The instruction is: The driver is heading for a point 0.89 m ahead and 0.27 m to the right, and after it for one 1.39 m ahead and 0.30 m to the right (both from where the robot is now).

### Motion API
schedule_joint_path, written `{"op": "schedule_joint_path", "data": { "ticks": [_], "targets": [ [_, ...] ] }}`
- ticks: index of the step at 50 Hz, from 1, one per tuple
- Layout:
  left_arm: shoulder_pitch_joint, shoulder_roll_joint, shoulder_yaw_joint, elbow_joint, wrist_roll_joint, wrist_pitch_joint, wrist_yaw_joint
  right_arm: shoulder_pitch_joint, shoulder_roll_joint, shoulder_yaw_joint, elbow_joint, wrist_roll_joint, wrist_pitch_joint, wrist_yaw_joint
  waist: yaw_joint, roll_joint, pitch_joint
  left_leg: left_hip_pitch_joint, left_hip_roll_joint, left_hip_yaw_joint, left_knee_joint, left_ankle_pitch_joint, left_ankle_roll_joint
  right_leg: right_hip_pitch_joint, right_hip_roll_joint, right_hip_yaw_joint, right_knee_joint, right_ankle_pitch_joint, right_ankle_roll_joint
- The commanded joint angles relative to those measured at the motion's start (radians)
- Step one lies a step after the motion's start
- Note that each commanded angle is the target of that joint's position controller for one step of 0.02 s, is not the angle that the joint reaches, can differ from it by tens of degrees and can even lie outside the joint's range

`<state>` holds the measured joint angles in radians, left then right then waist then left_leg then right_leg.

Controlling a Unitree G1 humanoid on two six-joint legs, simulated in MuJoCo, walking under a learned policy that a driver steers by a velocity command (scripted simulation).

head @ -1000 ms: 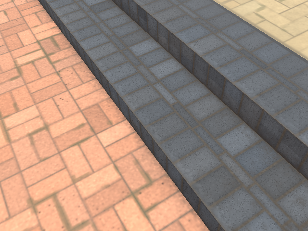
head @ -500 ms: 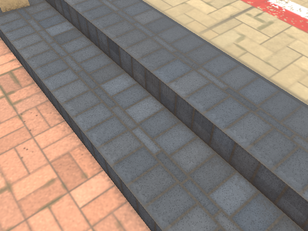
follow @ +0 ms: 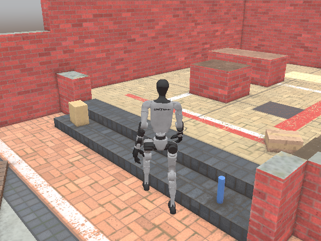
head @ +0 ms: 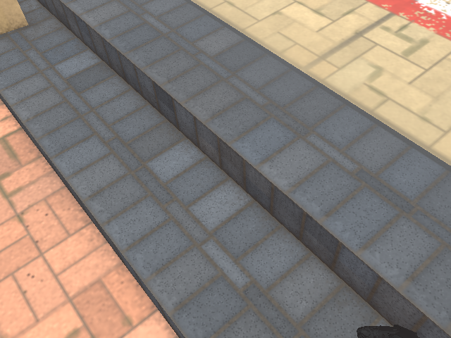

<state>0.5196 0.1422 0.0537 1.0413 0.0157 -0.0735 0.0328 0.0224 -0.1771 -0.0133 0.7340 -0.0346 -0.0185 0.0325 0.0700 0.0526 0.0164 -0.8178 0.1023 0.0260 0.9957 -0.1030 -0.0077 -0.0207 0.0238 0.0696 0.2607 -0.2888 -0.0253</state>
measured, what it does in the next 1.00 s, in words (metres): climbs, turning right: left foot, then right foot 0.16 m higher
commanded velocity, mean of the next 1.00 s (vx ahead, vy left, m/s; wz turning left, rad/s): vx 0.50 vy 0.00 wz -0.56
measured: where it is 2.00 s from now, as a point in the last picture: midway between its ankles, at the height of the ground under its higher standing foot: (390, 128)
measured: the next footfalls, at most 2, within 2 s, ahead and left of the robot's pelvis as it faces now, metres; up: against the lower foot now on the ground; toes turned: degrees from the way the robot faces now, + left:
left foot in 0.10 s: +0.24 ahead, +0.15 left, +0.00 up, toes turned +2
right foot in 0.58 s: +0.35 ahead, -0.06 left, +0.16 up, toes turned -24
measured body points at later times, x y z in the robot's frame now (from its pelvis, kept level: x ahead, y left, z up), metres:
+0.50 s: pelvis +0.23 +0.04 +0.01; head +0.26 +0.05 +0.46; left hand +0.55 +0.10 -0.02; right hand +0.10 -0.15 -0.12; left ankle +0.20 +0.15 -0.74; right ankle +0.30 -0.07 -0.49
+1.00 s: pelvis +0.48 -0.06 +0.13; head +0.47 -0.08 +0.58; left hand +0.49 +0.17 -0.01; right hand +0.59 -0.36 +0.07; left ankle +0.64 -0.01 -0.34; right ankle +0.32 -0.05 -0.59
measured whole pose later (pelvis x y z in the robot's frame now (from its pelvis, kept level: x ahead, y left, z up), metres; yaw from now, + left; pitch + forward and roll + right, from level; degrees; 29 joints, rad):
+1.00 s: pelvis +0.48 -0.06 +0.13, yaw -36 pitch +5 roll +2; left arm 0.62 0.16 -0.01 1.02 0.11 -0.13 -0.08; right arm 0.02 -0.20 0.06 0.61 -0.06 -0.06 0.02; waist 0.10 -0.01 -0.10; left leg -1.27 0.00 -0.02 1.89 -0.47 0.09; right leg -0.16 0.13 0.17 0.63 -0.53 -0.12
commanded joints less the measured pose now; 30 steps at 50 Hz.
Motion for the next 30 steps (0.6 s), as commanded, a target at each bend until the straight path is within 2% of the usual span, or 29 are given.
{"op": "schedule_joint_path", "data": {
  "ticks": [1,2,3,4,5,6,7,8,9,10,11,12,13,14,15,16,17,18,19,20,22,23,24,25,26,27,28,29,30],
  "targets": [
    [-0.098,0.167,0.036,-0.110,0.002,-0.015,0.005,0.031,-0.056,-0.017,-0.063,0.032,0.004,-0.033,-0.069,-0.235,-0.017,0.253,-0.054,0.053,-0.257,0.034,0.017,-0.043,-0.179,0.122,-0.016,0.655,-0.135],
    [-0.124,0.171,0.039,-0.122,0.009,-0.020,-0.004,0.116,-0.076,-0.028,-0.047,0.032,-0.003,-0.052,-0.103,-0.232,-0.071,0.383,-0.093,0.064,-0.290,0.051,0.029,-0.019,-0.171,0.129,0.080,0.852,-0.121],
    [-0.161,0.205,0.051,-0.136,0.006,-0.025,-0.013,0.216,-0.121,-0.048,-0.031,0.031,-0.017,-0.063,-0.155,-0.209,-0.126,0.493,-0.101,0.050,-0.388,0.078,0.033,0.013,-0.144,0.118,0.230,0.959,-0.099],
    [-0.235,0.234,0.066,-0.160,-0.013,-0.028,-0.020,0.382,-0.141,-0.062,0.006,0.029,-0.036,-0.067,-0.254,-0.185,-0.167,0.700,-0.097,0.066,-0.563,0.211,0.024,-0.059,-0.099,0.097,0.432,0.919,-0.081],
    [-0.278,0.175,0.058,-0.189,-0.024,-0.033,-0.030,0.523,-0.192,-0.079,0.064,0.016,-0.058,-0.067,-0.299,-0.115,-0.206,0.926,-0.037,0.073,-0.603,0.284,-0.012,-0.244,-0.007,0.079,0.696,0.629,-0.071],
    [-0.149,-0.052,0.009,-0.216,-0.024,-0.020,-0.025,0.482,-0.274,-0.078,0.050,-0.023,-0.060,-0.058,-0.131,0.227,-0.242,1.076,0.298,-0.282,-0.419,0.634,-0.025,-0.632,0.087,0.025,1.166,-0.226,-0.047],
    [0.066,-0.012,0.019,-0.216,-0.050,-0.008,-0.011,0.419,-0.290,-0.087,0.019,-0.014,-0.026,-0.045,-0.073,0.328,-0.451,1.078,0.415,-0.641,-0.641,0.375,0.095,-0.663,0.068,0.121,1.500,-0.182,-0.049],
    [-0.012,0.035,0.028,-0.221,-0.014,0.015,0.000,0.278,-0.223,-0.080,-0.004,-0.005,-0.004,-0.031,-0.033,0.233,-0.354,0.920,0.402,-0.655,-0.776,-0.294,0.166,-0.778,0.007,0.014,1.733,-0.086,-0.041],
    [-0.186,0.029,0.024,-0.270,0.032,0.028,0.000,0.231,-0.111,-0.052,0.012,0.004,-0.003,-0.029,-0.050,0.134,-0.164,0.790,0.325,-0.512,-0.809,-0.584,0.191,-0.936,-0.018,-0.085,1.907,-0.073,-0.051],
    [-0.315,-0.009,0.008,-0.325,0.046,0.029,-0.007,0.275,-0.072,-0.038,0.062,0.003,-0.014,-0.031,-0.072,0.092,-0.074,0.721,0.280,-0.381,-0.789,-0.551,0.184,-1.064,-0.023,-0.090,2.045,-0.093,-0.075],
    [-0.401,-0.038,-0.011,-0.368,0.034,0.034,-0.017,0.357,-0.047,-0.027,0.117,0.000,-0.028,-0.039,-0.083,0.058,-0.019,0.664,0.249,-0.262,-0.773,-0.468,0.164,-1.135,-0.033,-0.049,2.105,-0.109,-0.099],
    [-0.452,-0.070,-0.030,-0.416,0.015,0.047,-0.025,0.422,-0.030,-0.019,0.164,-0.007,-0.039,-0.042,-0.071,0.040,0.009,0.620,0.259,-0.223,-0.783,-0.487,0.141,-1.194,-0.032,-0.018,2.145,-0.124,-0.117],
    [-0.502,-0.090,-0.046,-0.460,0.004,0.064,-0.020,0.470,-0.026,-0.015,0.198,-0.007,-0.054,-0.041,-0.069,0.039,0.030,0.629,0.282,-0.213,-0.798,-0.492,0.129,-1.286,-0.021,-0.007,2.246,-0.159,-0.132],
    [-0.513,-0.111,-0.061,-0.486,0.004,0.073,-0.014,0.487,-0.022,-0.011,0.225,-0.005,-0.064,-0.039,-0.038,0.015,0.040,0.618,0.301,-0.199,-0.780,-0.453,0.106,-1.352,-0.019,0.042,2.325,-0.128,-0.151],
    [-0.500,-0.100,-0.065,-0.494,0.001,0.079,-0.011,0.454,-0.030,-0.008,0.226,-0.002,-0.070,-0.032,-0.001,-0.006,0.042,0.571,0.300,-0.141,-0.799,-0.457,0.085,-1.358,-0.011,0.046,2.295,-0.105,-0.150],
    [-0.520,-0.067,-0.065,-0.527,-0.005,0.081,-0.012,0.386,-0.039,-0.003,0.212,0.002,-0.075,-0.019,0.040,-0.013,0.071,0.448,0.258,-0.032,-0.857,-0.483,0.054,-1.278,-0.017,0.004,2.096,-0.080,-0.138],
    [-0.552,-0.050,-0.064,-0.546,-0.011,0.084,-0.014,0.329,-0.045,0.001,0.197,-0.004,-0.079,-0.020,0.059,-0.015,0.096,0.322,0.222,0.044,-0.905,-0.439,0.043,-1.179,-0.008,-0.020,1.957,-0.026,-0.119],
    [-0.578,-0.013,-0.059,-0.552,-0.019,0.096,-0.017,0.310,-0.064,0.003,0.179,-0.007,-0.083,-0.026,0.049,-0.037,0.105,0.255,0.174,0.124,-0.957,-0.354,0.049,-1.086,0.005,-0.097,1.805,0.021,-0.095],
    [-0.621,-0.012,-0.055,-0.570,-0.020,0.103,-0.016,0.330,-0.082,0.006,0.179,0.002,-0.086,-0.042,0.031,-0.021,0.105,0.289,0.164,0.144,-0.968,-0.238,0.073,-1.071,-0.002,-0.126,1.750,0.014,-0.074],
    [-0.626,-0.014,-0.056,-0.563,-0.017,0.108,-0.015,0.368,-0.093,0.006,0.179,0.014,-0.086,-0.056,0.007,-0.030,0.089,0.380,0.148,0.183,-0.963,-0.056,0.085,-1.079,-0.009,-0.173,1.708,-0.007,-0.066],
    [-0.657,-0.052,-0.071,-0.586,0.011,0.118,-0.014,0.455,-0.179,-0.026,0.191,0.015,-0.089,-0.072,-0.016,0.010,0.019,0.644,0.156,0.173,-0.957,0.135,0.120,-1.128,-0.051,-0.195,1.615,-0.089,-0.085],
    [-0.682,-0.056,-0.074,-0.590,0.016,0.118,-0.018,0.500,-0.180,-0.036,0.194,0.020,-0.086,-0.082,-0.045,-0.001,0.001,0.787,0.169,0.182,-0.948,0.186,0.137,-1.156,-0.078,-0.201,1.530,-0.132,-0.099],
    [-0.703,-0.058,-0.079,-0.596,0.014,0.118,-0.023,0.533,-0.157,-0.037,0.196,0.028,-0.078,-0.090,-0.071,0.000,-0.031,0.880,0.169,0.210,-0.935,0.339,0.153,-1.114,-0.083,-0.230,1.413,-0.185,-0.113],
    [-0.691,-0.065,-0.081,-0.589,0.009,0.119,-0.027,0.527,-0.145,-0.038,0.179,0.029,-0.070,-0.097,-0.068,0.009,-0.055,0.911,0.167,0.255,-0.887,0.591,0.157,-1.007,-0.065,-0.263,1.278,-0.248,-0.126],
    [-0.643,-0.063,-0.079,-0.579,0.003,0.122,-0.023,0.490,-0.155,-0.043,0.147,0.026,-0.061,-0.106,-0.045,0.037,-0.089,0.892,0.178,0.296,-0.817,0.952,0.159,-0.848,-0.017,-0.310,1.158,-0.346,-0.136],
    [-0.575,-0.042,-0.069,-0.562,-0.004,0.133,-0.016,0.468,-0.185,-0.052,0.122,0.019,-0.055,-0.113,-0.018,0.096,-0.146,0.924,0.216,0.299,-0.703,1.346,0.169,-0.739,0.044,-0.346,1.107,-0.436,-0.141],
    [-0.470,0.010,-0.053,-0.546,-0.010,0.134,-0.013,0.415,-0.234,-0.064,0.085,0.008,-0.048,-0.111,0.011,0.157,-0.247,0.995,0.259,0.317,-0.498,1.645,0.180,-0.639,0.076,-0.330,1.053,-0.481,-0.156],
    [-0.363,0.070,-0.034,-0.532,-0.004,0.122,-0.008,0.397,-0.276,-0.078,0.064,0.027,-0.045,-0.085,0.023,0.222,-0.360,0.996,0.278,0.282,-0.281,1.765,0.188,-0.477,0.133,-0.258,0.942,-0.492,-0.181],
    [-0.295,0.134,-0.007,-0.544,0.006,0.100,-0.004,0.379,-0.285,-0.082,0.019,0.042,-0.051,-0.065,0.067,0.192,-0.407,0.814,0.280,0.265,0.006,1.507,0.149,-0.290,0.075,0.006,0.743,-0.510,-0.226]
  ]
}}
